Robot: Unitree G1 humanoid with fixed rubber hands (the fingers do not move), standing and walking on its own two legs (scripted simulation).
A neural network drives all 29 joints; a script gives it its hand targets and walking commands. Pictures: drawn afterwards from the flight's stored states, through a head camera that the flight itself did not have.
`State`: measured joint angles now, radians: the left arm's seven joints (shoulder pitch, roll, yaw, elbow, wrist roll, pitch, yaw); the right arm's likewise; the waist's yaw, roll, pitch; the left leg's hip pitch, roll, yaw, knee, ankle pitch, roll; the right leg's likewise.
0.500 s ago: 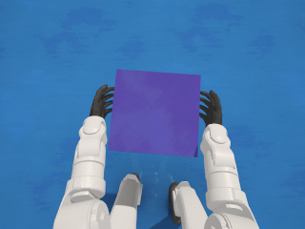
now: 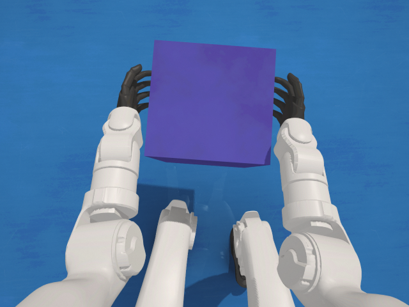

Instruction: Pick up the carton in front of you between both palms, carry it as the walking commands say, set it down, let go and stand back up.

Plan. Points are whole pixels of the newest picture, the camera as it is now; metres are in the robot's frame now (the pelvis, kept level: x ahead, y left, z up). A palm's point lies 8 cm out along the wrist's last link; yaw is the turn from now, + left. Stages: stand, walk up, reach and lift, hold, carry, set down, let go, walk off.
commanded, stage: set down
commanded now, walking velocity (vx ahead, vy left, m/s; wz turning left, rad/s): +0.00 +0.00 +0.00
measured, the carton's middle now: (209, 117) +0.48 +0.06 -0.17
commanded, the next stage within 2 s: none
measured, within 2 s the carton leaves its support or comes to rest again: rests again in 1.14 s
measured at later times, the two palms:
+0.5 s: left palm (140, 115) +0.48 +0.22 -0.25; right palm (260, 124) +0.50 -0.08 -0.24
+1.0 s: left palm (147, 119) +0.49 +0.22 -0.32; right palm (254, 127) +0.51 -0.08 -0.32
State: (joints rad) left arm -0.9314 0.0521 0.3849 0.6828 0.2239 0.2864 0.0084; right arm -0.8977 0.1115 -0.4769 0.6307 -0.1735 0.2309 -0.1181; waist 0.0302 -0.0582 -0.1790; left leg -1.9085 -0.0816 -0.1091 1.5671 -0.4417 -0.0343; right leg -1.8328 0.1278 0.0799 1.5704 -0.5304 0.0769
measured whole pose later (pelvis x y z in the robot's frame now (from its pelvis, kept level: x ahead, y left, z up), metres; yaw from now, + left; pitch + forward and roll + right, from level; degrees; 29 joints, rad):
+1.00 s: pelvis -0.02 -0.01 -0.16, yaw -2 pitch +41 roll -2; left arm -1.33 0.28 0.32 0.96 0.08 0.22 0.01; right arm -1.32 -0.07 -0.32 0.90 -0.02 0.18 -0.23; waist 0.09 -0.07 0.22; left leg -2.28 -0.05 -0.08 2.12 -0.55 -0.05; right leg -2.23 0.22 0.07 2.14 -0.63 0.11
